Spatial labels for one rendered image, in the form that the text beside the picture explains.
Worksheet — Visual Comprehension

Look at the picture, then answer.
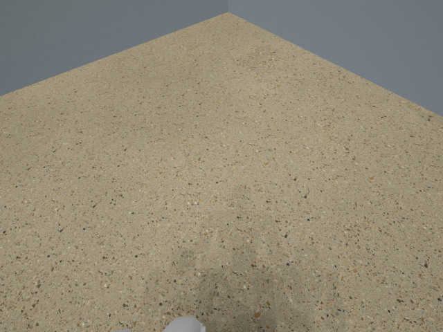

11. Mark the left robot thigh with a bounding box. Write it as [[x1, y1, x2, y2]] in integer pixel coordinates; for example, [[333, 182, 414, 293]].
[[162, 317, 206, 332]]

